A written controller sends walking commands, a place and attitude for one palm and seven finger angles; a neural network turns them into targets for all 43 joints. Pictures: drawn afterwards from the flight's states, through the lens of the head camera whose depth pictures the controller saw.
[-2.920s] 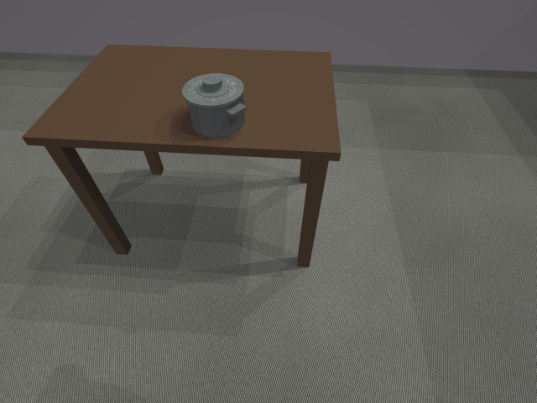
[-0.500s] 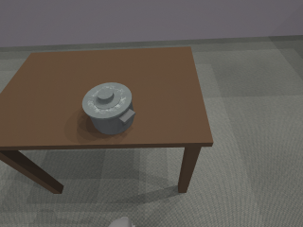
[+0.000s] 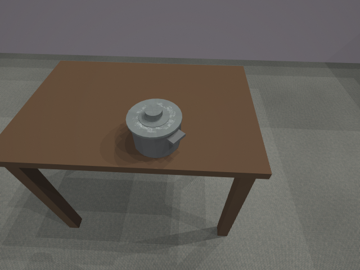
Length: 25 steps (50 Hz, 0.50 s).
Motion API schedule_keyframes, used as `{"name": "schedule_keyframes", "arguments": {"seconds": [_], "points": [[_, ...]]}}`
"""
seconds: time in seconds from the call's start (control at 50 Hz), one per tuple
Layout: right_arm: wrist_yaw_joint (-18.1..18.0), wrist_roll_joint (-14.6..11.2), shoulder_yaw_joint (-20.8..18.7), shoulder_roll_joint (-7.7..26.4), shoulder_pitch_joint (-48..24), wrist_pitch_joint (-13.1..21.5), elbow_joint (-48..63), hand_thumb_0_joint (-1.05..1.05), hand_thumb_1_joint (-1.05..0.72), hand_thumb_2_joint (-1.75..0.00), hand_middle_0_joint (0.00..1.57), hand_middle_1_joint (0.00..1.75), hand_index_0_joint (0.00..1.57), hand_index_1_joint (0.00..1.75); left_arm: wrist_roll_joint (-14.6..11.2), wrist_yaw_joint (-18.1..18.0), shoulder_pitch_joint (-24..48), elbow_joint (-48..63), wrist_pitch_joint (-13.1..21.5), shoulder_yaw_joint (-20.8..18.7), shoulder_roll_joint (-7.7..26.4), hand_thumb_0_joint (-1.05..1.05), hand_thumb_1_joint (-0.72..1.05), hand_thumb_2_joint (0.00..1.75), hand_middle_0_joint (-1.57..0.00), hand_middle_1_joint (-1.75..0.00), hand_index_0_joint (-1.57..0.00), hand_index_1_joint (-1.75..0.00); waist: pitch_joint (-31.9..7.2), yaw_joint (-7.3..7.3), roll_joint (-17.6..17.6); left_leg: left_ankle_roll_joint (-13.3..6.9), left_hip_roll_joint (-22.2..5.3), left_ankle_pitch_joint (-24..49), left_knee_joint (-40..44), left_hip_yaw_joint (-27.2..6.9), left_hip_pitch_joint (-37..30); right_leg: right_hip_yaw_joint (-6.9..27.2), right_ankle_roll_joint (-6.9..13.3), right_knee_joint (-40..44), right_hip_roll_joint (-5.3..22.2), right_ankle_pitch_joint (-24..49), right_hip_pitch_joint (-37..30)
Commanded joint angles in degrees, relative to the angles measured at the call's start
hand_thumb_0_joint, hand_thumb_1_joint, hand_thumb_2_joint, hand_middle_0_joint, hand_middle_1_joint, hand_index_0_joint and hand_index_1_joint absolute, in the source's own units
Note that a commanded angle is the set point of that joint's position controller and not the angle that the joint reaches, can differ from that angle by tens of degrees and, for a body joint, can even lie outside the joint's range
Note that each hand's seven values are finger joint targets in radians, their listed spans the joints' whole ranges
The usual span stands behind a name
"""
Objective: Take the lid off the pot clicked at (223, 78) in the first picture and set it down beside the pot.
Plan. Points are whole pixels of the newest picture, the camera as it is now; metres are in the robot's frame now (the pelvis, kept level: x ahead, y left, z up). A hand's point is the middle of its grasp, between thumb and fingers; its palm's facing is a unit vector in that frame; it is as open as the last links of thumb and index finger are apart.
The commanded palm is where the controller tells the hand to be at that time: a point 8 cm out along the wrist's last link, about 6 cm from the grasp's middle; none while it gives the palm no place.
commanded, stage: come to a stop and stand still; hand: left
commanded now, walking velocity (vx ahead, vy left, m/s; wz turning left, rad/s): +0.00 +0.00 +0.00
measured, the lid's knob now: (153, 111) +0.53 +0.12 +0.04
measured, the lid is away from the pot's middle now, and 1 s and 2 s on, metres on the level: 0.00 0.00 0.00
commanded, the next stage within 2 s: look again from close up in 1.18 s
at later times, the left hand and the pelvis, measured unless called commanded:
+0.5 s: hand out of the picture +0.03 +0.21 -0.17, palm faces +0.00 -0.98 -0.21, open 7.4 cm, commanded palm none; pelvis +0.02 +0.03 +0.01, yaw -1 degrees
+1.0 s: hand out of the picture +0.08 +0.19 -0.16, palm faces -0.02 -0.98 -0.21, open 7.4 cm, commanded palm none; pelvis +0.04 +0.01 +0.01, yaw -1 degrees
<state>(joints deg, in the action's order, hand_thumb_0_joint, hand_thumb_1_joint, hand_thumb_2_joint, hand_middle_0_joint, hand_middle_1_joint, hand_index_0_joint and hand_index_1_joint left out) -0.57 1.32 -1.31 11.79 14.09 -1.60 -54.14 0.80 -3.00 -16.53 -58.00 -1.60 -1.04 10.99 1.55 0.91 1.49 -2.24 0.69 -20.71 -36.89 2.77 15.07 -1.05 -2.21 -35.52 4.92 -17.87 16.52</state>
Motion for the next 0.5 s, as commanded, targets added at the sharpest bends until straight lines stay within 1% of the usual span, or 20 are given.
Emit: {"name": "schedule_keyframes", "arguments": {"seconds": [0.0, 0.02, 0.04, 0.06, 0.08, 0.1, 0.14, 0.16, 0.18, 0.2, 0.22, 0.26, 0.3, 0.34, 0.36, 0.4, 0.42, 0.44, 0.46, 0.48], "points": [[-0.1, 0.2, -0.7, 7.9, 0.7, 1.6, 5.2, 0.00, -0.90, -0.90, 0.20, 0.30, 0.20, 0.30, 1.0, 0.5, -1.5, 4.2, 0.5, -0.4, 4.3, 0.00, 0.90, 0.90, -0.20, -0.30, -0.20, -0.30, 6.0, -0.52, 8.9, -1.7, -10.0, -2.3, 20.4, -13.4, 9.5, -2.4, 3.1, 0.2, -3.1, -5.0, 0.4], [-0.1, 0.0, -0.7, 7.9, -0.3, 1.6, 5.3, 0.00, -0.90, -0.90, 0.20, 0.30, 0.20, 0.30, 1.0, 0.6, -2.3, 3.9, 0.5, -0.1, 4.0, 0.00, 0.90, 0.90, -0.20, -0.30, -0.20, -0.30, 7.5, 0.10, 6.7, -1.8, -9.7, -5.7, 21.3, -13.0, 10.9, -2.1, 3.0, 0.6, -3.1, -3.9, 0.4], [-0.2, -0.1, -0.6, 7.7, -0.8, 1.6, 5.3, 0.00, -0.90, -0.90, 0.20, 0.30, 0.20, 0.30, 1.0, 0.8, -2.9, 3.6, 0.6, 0.0, 4.0, 0.00, 0.90, 0.90, -0.20, -0.30, -0.20, -0.30, 7.5, 0.43, 4.5, -1.7, -8.8, -7.6, 21.3, -12.3, 10.8, -1.5, 3.1, 2.1, -2.8, -2.3, -0.1], [-0.1, -0.1, -0.7, 7.1, -0.9, 1.5, 5.4, 0.00, -0.90, -0.90, 0.20, 0.30, 0.20, 0.30, 1.0, 1.0, -3.3, 3.6, 0.7, -0.1, 4.5, 0.00, 0.90, 0.90, -0.20, -0.30, -0.20, -0.30, 6.3, 0.55, 1.1, -1.6, -8.3, -7.3, 20.6, -12.0, 9.1, -1.0, 3.1, 3.5, -2.7, -1.1, -0.2], [-0.1, -0.2, -0.8, 7.3, -0.9, 1.6, 5.5, 0.00, -0.90, -0.90, 0.20, 0.30, 0.20, 0.30, 0.9, 1.0, -3.6, 3.7, 0.8, -0.1, 4.4, 0.00, 0.90, 0.90, -0.20, -0.30, -0.20, -0.30, 5.4, 0.32, -0.3, -1.3, -7.8, -7.7, 20.2, -11.4, 7.8, 0.1, 3.2, 4.6, -2.5, -0.8, -0.1], [-0.1, -0.3, -0.6, 7.5, -0.6, 1.7, 5.4, 0.00, -0.90, -0.90, 0.20, 0.30, 0.20, 0.30, 0.9, 1.0, -3.5, 3.8, 1.0, 0.0, 4.6, 0.00, 0.90, 0.90, -0.20, -0.30, -0.20, -0.30, 4.3, 0.04, -0.7, -1.1, -7.4, -7.4, 20.0, -11.1, 6.3, 1.2, 3.3, 5.5, -2.2, -0.6, 0.1], [-0.2, -0.4, -0.5, 7.0, -0.3, 2.1, 5.1, 0.00, -0.90, -0.90, 0.20, 0.30, 0.20, 0.30, 0.8, 0.9, -3.6, 4.1, 1.4, 0.1, 4.9, 0.00, 0.90, 0.90, -0.20, -0.30, -0.20, -0.30, 2.6, -0.34, 0.2, -0.9, -6.9, -4.0, 19.7, -10.9, 2.6, 2.9, 3.6, 6.6, -1.7, 1.0, 0.6], [-0.2, -0.5, -0.5, 6.9, 0.0, 2.2, 4.9, 0.00, -0.90, -0.90, 0.20, 0.30, 0.20, 0.30, 0.8, 1.0, -3.4, 4.2, 1.4, 0.0, 5.5, 0.00, 0.90, 0.90, -0.20, -0.30, -0.20, -0.30, 2.0, -0.37, 0.2, -1.0, -7.1, -2.3, 19.7, -11.1, 1.7, 2.4, 3.5, 6.7, -1.7, 1.6, 0.4], [-0.2, -0.5, -0.5, 7.2, -0.1, 2.3, 4.8, 0.00, -0.90, -0.90, 0.20, 0.30, 0.20, 0.30, 0.8, 0.9, -3.4, 4.2, 1.4, 0.1, 5.2, 0.00, 0.90, 0.90, -0.20, -0.30, -0.20, -0.30, 1.7, -0.42, -0.9, -0.9, -7.2, -0.3, 19.2, -10.9, 0.8, 2.7, 3.4, 6.7, -1.6, 2.4, 0.6], [-0.3, -0.6, -0.5, 7.2, 0.0, 2.5, 4.5, 0.00, -0.90, -0.90, 0.20, 0.30, 0.20, 0.30, 0.8, 0.9, -3.6, 4.1, 1.5, 0.2, 5.0, 0.00, 0.90, 0.90, -0.20, -0.30, -0.20, -0.30, 1.2, -0.48, -1.1, -0.8, -7.2, 1.7, 18.8, -10.4, 0.0, 2.9, 3.3, 6.9, -1.4, 3.3, 0.4], [-0.4, -0.6, -0.5, 6.9, 0.1, 2.7, 4.3, 0.00, -0.90, -0.90, 0.20, 0.30, 0.20, 0.30, 0.7, 0.8, -3.9, 4.0, 1.6, 0.2, 4.8, 0.00, 0.90, 0.90, -0.20, -0.30, -0.20, -0.30, 0.9, -0.48, -0.3, -0.7, -7.0, 4.5, 18.5, -10.1, -0.8, 3.3, 3.3, 7.1, -1.2, 4.5, 0.1], [-0.5, -0.7, -0.3, 6.4, 0.2, 2.9, 3.5, 0.00, -0.90, -0.90, 0.20, 0.30, 0.20, 0.30, 0.6, 0.8, -4.6, 3.6, 1.8, 0.2, 5.3, 0.00, 0.90, 0.90, -0.20, -0.30, -0.20, -0.30, -0.8, -0.30, -1.0, -0.8, -6.8, 11.0, 17.0, -9.2, -3.1, 3.4, 3.4, 7.5, -0.6, 7.2, -0.9], [-0.7, -0.7, -0.3, 6.3, 0.7, 3.2, 2.9, 0.00, -0.90, -0.90, 0.20, 0.30, 0.20, 0.30, 0.5, 0.6, -4.8, 3.2, 1.9, 0.1, 5.3, 0.00, 0.90, 0.90, -0.20, -0.30, -0.20, -0.30, -1.8, -0.52, 0.1, -0.5, -6.7, 17.3, 15.5, -8.2, -5.3, 3.8, 3.2, 7.2, -0.3, 9.6, -1.5], [-0.9, -0.8, -0.2, 6.1, 1.1, 3.4, 2.1, 0.00, -0.90, -0.90, 0.20, 0.30, 0.20, 0.30, 0.3, 0.5, -4.8, 2.7, 1.9, 0.2, 5.4, 0.00, 0.90, 0.90, -0.20, -0.30, -0.20, -0.30, -1.9, -0.62, 0.2, -0.3, -6.6, 22.3, 14.4, -7.4, -6.3, 3.9, 3.1, 7.2, 0.0, 11.6, -2.3], [-1.0, -0.8, -0.1, 5.8, 1.3, 3.4, 1.7, 0.00, -0.90, -0.90, 0.20, 0.30, 0.20, 0.30, 0.3, 0.5, -4.6, 2.5, 1.9, 0.1, 5.7, 0.00, 0.90, 0.90, -0.20, -0.30, -0.20, -0.30, -1.9, -0.44, -0.4, -0.5, -6.7, 23.2, 14.4, -7.5, -6.2, 3.5, 3.1, 7.4, 0.1, 11.9, -2.7], [-1.1, -0.8, -0.1, 5.9, 1.4, 3.3, 1.0, 0.00, -0.90, -0.90, 0.20, 0.30, 0.20, 0.30, 0.2, 0.4, -4.5, 2.1, 1.7, 0.3, 5.5, 0.00, 0.90, 0.90, -0.20, -0.30, -0.20, -0.30, -0.9, -0.53, 0.5, -0.3, -6.4, 23.4, 14.2, -7.2, -6.1, 3.7, 2.9, 7.4, 0.2, 12.1, -2.8], [-1.1, -0.7, -0.1, 5.8, 1.6, 3.4, 0.7, 0.00, -0.90, -0.90, 0.20, 0.30, 0.20, 0.30, 0.2, 0.4, -4.7, 1.9, 1.8, 0.2, 5.5, 0.00, 0.90, 0.90, -0.20, -0.30, -0.20, -0.30, -1.1, -0.39, 0.3, -0.3, -6.4, 23.7, 13.9, -6.9, -6.5, 3.8, 2.9, 7.6, 0.4, 12.8, -3.0], [-1.1, -0.8, -0.1, 5.7, 1.8, 3.4, 0.4, 0.00, -0.90, -0.90, 0.20, 0.30, 0.20, 0.30, 0.2, 0.4, -4.3, 1.8, 1.7, 0.3, 5.6, 0.00, 0.90, 0.90, -0.20, -0.30, -0.20, -0.30, -0.4, -0.54, 1.0, -0.2, -6.3, 23.6, 14.1, -6.6, -6.1, 3.8, 2.9, 7.5, 0.4, 12.9, -3.1], [-1.2, -0.8, -0.1, 5.5, 1.8, 3.2, 0.1, 0.00, -0.90, -0.90, 0.20, 0.30, 0.20, 0.30, 0.1, 0.4, -4.1, 1.7, 1.6, 0.2, 5.8, 0.00, 0.90, 0.90, -0.20, -0.30, -0.20, -0.30, 0.4, -0.34, 0.1, -0.4, -6.4, 22.9, 14.4, -6.9, -5.4, 3.4, 3.0, 7.8, 0.3, 12.6, -3.1], [-1.2, -0.7, 0.0, 5.7, 1.8, 3.2, -0.2, 0.00, -0.90, -0.90, 0.20, 0.30, 0.20, 0.30, 0.2, 0.4, -4.0, 1.6, 1.6, 0.2, 5.6, 0.00, 0.90, 0.90, -0.20, -0.30, -0.20, -0.30, 0.5, -0.35, 0.1, -0.4, -6.3, 22.8, 14.4, -6.7, -5.5, 3.5, 2.9, 7.7, 0.4, 12.9, -3.2]]}}
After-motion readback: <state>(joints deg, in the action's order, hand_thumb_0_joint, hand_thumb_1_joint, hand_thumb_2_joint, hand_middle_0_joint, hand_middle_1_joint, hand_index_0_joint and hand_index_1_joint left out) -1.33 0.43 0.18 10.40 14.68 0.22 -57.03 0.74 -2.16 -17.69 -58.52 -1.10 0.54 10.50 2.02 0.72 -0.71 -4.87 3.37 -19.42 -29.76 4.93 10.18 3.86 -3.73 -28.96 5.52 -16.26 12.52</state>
